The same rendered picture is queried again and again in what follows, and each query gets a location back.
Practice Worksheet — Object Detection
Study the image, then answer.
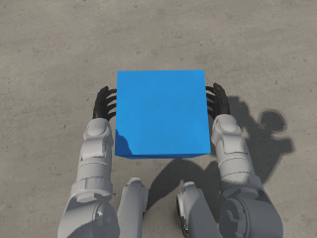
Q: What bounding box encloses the carton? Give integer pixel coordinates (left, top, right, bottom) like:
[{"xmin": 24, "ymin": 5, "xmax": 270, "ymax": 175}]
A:
[{"xmin": 115, "ymin": 69, "xmax": 211, "ymax": 160}]

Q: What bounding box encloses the robot right upper arm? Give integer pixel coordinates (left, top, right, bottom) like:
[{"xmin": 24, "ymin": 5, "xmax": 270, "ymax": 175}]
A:
[{"xmin": 218, "ymin": 196, "xmax": 283, "ymax": 238}]

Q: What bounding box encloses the robot left forearm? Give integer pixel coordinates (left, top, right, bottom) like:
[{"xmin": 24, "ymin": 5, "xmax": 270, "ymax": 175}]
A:
[{"xmin": 57, "ymin": 118, "xmax": 114, "ymax": 238}]

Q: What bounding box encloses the right robot foot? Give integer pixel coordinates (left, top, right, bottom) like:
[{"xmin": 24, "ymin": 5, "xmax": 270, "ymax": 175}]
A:
[{"xmin": 176, "ymin": 198, "xmax": 189, "ymax": 238}]

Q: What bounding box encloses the left robot hand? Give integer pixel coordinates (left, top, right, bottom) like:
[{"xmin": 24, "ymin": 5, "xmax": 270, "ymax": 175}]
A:
[{"xmin": 92, "ymin": 85, "xmax": 117, "ymax": 121}]

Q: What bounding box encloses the right robot hand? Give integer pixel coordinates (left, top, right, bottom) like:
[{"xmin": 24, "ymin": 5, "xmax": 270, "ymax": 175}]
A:
[{"xmin": 205, "ymin": 82, "xmax": 231, "ymax": 121}]

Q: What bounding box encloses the robot left upper arm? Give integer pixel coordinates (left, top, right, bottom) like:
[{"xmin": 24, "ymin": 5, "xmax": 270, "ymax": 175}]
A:
[{"xmin": 58, "ymin": 200, "xmax": 121, "ymax": 238}]

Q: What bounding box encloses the right robot thigh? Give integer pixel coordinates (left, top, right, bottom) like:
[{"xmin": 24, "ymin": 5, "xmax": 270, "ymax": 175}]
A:
[{"xmin": 177, "ymin": 186, "xmax": 222, "ymax": 238}]

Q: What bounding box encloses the robot right forearm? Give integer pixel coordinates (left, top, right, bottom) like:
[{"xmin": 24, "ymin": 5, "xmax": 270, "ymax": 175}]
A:
[{"xmin": 211, "ymin": 114, "xmax": 283, "ymax": 234}]

